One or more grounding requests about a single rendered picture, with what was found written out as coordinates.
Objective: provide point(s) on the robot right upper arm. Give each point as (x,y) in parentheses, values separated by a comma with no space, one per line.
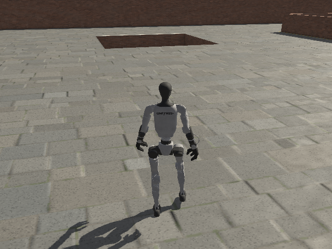
(184,118)

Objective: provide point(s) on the robot left upper arm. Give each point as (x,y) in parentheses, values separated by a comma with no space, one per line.
(146,118)

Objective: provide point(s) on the robot left forearm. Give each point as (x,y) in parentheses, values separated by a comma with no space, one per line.
(140,136)

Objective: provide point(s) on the robot right forearm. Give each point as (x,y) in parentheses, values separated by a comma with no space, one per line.
(191,139)

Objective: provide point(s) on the robot left foot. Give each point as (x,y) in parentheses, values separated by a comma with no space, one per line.
(157,211)

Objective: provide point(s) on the right robot hand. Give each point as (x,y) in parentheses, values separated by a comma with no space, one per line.
(194,152)

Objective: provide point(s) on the left robot hand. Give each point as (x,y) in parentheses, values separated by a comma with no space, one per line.
(143,144)

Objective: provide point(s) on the robot left shin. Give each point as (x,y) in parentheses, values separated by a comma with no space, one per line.
(155,192)

